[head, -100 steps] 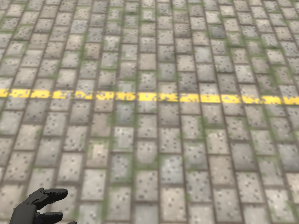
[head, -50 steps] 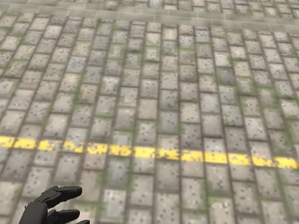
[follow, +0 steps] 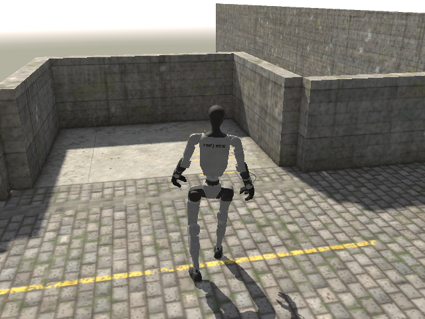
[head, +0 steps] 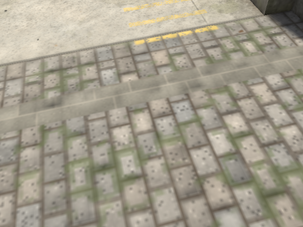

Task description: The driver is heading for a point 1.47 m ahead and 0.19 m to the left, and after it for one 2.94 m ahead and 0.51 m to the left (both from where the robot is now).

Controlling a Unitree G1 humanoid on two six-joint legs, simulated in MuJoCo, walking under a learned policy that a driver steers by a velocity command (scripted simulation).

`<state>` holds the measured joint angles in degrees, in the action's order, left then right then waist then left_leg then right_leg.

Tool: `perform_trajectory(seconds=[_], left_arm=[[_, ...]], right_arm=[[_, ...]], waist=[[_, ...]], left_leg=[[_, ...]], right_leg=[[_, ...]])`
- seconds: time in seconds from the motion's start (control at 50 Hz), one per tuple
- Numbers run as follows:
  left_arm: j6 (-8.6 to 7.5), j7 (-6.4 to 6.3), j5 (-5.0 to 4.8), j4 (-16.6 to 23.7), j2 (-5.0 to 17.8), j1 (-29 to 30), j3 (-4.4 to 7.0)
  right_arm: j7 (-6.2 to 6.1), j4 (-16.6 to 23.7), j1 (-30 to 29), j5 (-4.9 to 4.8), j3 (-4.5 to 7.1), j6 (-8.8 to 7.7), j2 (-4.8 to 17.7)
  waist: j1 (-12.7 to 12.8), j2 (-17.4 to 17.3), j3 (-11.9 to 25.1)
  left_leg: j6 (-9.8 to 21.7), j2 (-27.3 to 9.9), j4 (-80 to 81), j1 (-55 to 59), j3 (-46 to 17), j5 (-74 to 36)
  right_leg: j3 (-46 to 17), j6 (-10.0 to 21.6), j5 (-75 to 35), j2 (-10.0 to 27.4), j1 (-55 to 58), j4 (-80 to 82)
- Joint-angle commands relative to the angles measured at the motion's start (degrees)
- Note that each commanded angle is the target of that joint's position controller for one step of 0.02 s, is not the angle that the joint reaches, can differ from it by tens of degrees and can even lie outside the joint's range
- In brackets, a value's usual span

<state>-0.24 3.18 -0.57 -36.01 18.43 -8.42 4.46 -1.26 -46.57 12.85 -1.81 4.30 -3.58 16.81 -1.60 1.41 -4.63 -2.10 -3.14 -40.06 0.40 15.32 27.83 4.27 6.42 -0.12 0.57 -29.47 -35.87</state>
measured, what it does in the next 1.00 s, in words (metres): walks ahead: left foot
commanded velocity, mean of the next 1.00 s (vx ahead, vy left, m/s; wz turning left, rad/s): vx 0.06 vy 0.00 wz -0.15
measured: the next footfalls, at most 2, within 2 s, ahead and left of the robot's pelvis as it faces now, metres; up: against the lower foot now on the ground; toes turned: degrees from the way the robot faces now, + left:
left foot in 0.50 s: +0.19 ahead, +0.19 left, +0.00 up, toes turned -9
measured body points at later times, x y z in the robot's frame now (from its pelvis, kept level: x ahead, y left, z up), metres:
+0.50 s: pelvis +0.12 +0.03 +0.03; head +0.13 +0.01 +0.48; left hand +0.32 +0.25 -0.06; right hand +0.19 -0.26 -0.10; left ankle +0.15 +0.19 -0.70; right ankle +0.16 -0.05 -0.71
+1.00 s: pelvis +0.15 +0.06 +0.03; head +0.16 +0.06 +0.48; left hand +0.31 +0.30 -0.09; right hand +0.22 -0.20 -0.10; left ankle +0.15 +0.19 -0.71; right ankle +0.16 -0.05 -0.71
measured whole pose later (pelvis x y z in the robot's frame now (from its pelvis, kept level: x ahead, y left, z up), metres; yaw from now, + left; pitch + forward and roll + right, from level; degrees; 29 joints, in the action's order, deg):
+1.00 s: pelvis +0.15 +0.06 +0.03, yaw -9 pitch -1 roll +0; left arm 1.0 -1.2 0.4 -48.0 12.5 -10.0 2.6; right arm -1.5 -51.1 11.0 0.5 1.7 -1.5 12.7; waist 0.0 -0.2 -1.4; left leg -0.7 -0.2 -30.1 -10.9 -1.0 18.3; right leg -5.5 1.1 14.4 -3.6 -15.5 -31.0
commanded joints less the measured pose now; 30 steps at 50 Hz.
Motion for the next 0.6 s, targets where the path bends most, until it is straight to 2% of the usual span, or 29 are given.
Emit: perform_trajectory(seconds=[0.02, 0.04, 0.06, 0.08, 0.1, 0.14, 0.18, 0.22, 0.26, 0.34, 0.38, 0.44, 0.48, 0.5, 0.52, 0.54, 0.56, 0.58, 0.6], left_arm=[[-1.28, -1.86, 2.11, 2.5, 14.2, -9.0, 3.18], [-2.19, -0.58, 2.52, 5.4, 13.8, -7.7, 3.04], [-2.60, 0.00, 1.59, 5.5, 11.6, -5.1, 2.90], [-2.83, -0.24, -0.13, 4.8, 8.8, -3.3, 2.24], [-2.82, -0.81, -0.22, 4.1, 6.6, -1.7, 1.29], [-2.55, -1.90, 1.11, 3.9, 6.0, -0.8, 0.88], [-2.72, -2.96, 1.69, 3.1, 5.7, -2.9, 0.73], [-2.43, -3.67, 1.51, 2.6, 5.7, -4.2, 0.71], [-1.58, -4.12, 1.34, 2.6, 4.9, -3.6, 0.40], [-0.27, -4.29, 1.66, 2.2, 3.4, -1.4, -0.20], [-0.08, -4.00, 1.97, 1.4, 3.1, -1.3, -0.32], [0.21, -3.56, 1.98, -0.1, 2.2, -1.6, -0.75], [0.52, -3.51, 1.43, -0.8, 1.1, -0.5, -1.35], [0.45, -3.51, 1.17, -1.6, 0.5, -1.7, -1.60], [0.00, -3.45, 1.67, -2.2, 0.0, -3.1, -1.81], [-0.54, -3.10, 2.13, -2.5, 0.2, -6.1, -1.49], [-0.76, -2.99, 1.98, -2.4, -0.3, -3.9, -1.47], [-0.62, -2.98, 2.02, -2.0, 0.5, -0.7, -1.33], [-0.22, -3.16, 1.74, -1.8, 0.3, 0.7, -1.21]], right_arm=[[1.31, 5.0, 6.8, 3.22, -0.76, -0.57, 0.9], [1.57, 5.0, 10.6, 1.84, -0.23, -0.81, 6.0], [1.42, 6.2, 4.9, 0.09, 0.37, -0.47, 8.9], [0.39, 6.7, -1.3, 0.60, 0.57, 0.50, 9.1], [-0.55, 6.7, -3.6, 1.30, 0.46, 1.84, 8.4], [-1.03, 6.6, -3.4, 1.60, 0.77, 3.51, 7.9], [-1.19, 6.0, -3.1, 2.06, 0.32, 3.47, 5.4], [-1.41, 5.6, -3.5, 2.17, 0.03, 3.53, 4.2], [-1.67, 5.4, -4.3, 1.86, 0.10, 4.06, 4.1], [-2.07, 5.1, -6.0, 1.65, 0.18, 4.58, 3.8], [-2.09, 4.7, -5.9, 1.71, 0.13, 4.19, 3.8], [-1.68, 4.0, -5.1, 1.53, 0.03, 3.32, 3.7], [-1.01, 2.8, -2.5, 1.68, -0.24, 2.66, 2.7], [-0.54, 2.3, -1.4, 2.28, -0.38, 2.28, 2.9], [-0.31, 2.4, -0.6, 3.07, -0.16, 1.96, 5.0], [-0.31, 2.4, -1.5, 3.16, 0.69, 1.96, 8.9], [0.04, 1.4, -2.0, 2.79, 0.61, 1.94, 6.8], [0.28, 1.7, -2.7, 2.80, -0.14, 1.65, 4.0], [0.25, 1.6, -3.2, 2.95, -0.37, 1.38, 3.6]], waist=[[-1.1, 21.0, 13.3], [-0.1, 12.2, 27.0], [1.0, 3.5, 24.5], [1.6, -3.7, 17.5], [0.9, -4.5, 14.2], [-0.4, -0.9, 11.3], [0.4, 0.3, 12.6], [1.2, 0.0, 14.6], [1.6, 0.6, 14.5], [2.7, 4.2, 9.9], [3.4, 5.5, 8.6], [3.9, 5.8, 8.0], [1.9, 5.0, 8.0], [1.3, 3.8, 8.1], [1.8, 1.3, 8.6], [5.2, -6.1, 8.8], [4.4, -10.2, 8.7], [3.3, -8.9, 7.8], [3.1, -8.4, 7.4]], left_leg=[[-1.7, 8.0, -46.5, -31.8, -14.1, 17.0], [-1.7, 7.1, -51.0, -31.5, -23.1, 13.6], [-0.9, 5.3, -48.5, -36.6, -22.2, 6.2], [-0.3, 2.0, -42.4, -38.0, -21.9, 0.4], [0.0, 0.1, -38.1, -35.5, -22.3, -2.9], [0.4, -0.7, -31.5, -29.4, -21.8, -5.1], [-0.2, -0.6, -28.0, -28.5, -20.8, -6.4], [-1.5, -0.8, -24.9, -29.6, -20.8, -7.9], [-2.6, -1.3, -21.6, -30.3, -21.0, -9.7], [-3.5, -1.9, -11.2, -27.8, -20.4, -11.9], [-3.5, -1.5, -6.0, -25.1, -19.7, -10.9], [-2.9, -0.7, 0.9, -21.5, -18.8, -8.8], [-1.4, 0.4, 11.3, -16.0, -17.4, -14.2], [-0.3, -0.1, 16.7, -12.1, -18.0, -20.6], [1.4, -3.8, 17.0, -8.7, -21.4, -26.4], [3.6, -6.8, 14.4, -7.5, -23.4, -31.8], [4.7, -5.8, 15.8, -13.3, -23.3, -21.7], [4.1, -4.5, 17.3, -16.3, -23.0, -16.2], [3.2, -3.8, 17.5, -17.3, -22.2, -15.0]], right_leg=[[-35.1, 13.4, -54.0, 14.1, 34.2, 4.5], [-45.6, 19.4, -44.4, 20.1, 38.4, 11.1], [-47.0, 18.1, -14.2, 19.8, 35.4, 16.4], [-41.8, 13.4, 0.6, 16.7, 28.4, 17.1], [-37.3, 10.3, 3.1, 14.4, 21.8, 17.0], [-29.6, 6.9, -1.2, 10.5, 14.1, 18.0], [-24.4, 6.7, -13.5, 9.2, 15.1, 16.9], [-21.9, 6.8, -18.1, 9.5, 18.1, 16.2], [-21.1, 6.1, -11.4, 9.0, 18.7, 16.9], [-20.7, 5.1, 10.5, 7.0, 14.8, 20.3], [-21.1, 5.8, 14.7, 7.0, 14.0, 20.6], [-22.7, 6.5, 14.9, 7.9, 15.2, 19.0], [-22.4, 4.9, 13.4, 7.0, 14.7, 16.5], [-21.8, 2.8, 13.0, 5.8, 13.6, 15.6], [-20.1, 0.3, 12.8, 4.0, 11.8, 13.3], [-15.9, -1.4, 14.9, -0.3, 9.5, 10.9], [-11.0, -3.0, 14.2, -2.8, 13.5, 10.0], [-11.0, -3.4, 13.1, -2.5, 15.8, 8.9], [-11.3, -3.0, 11.5, -2.1, 16.5, 8.4]])
Over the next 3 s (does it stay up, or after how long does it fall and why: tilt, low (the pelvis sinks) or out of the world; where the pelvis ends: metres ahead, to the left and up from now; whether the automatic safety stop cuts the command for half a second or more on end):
stays up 0.70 0.01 0.03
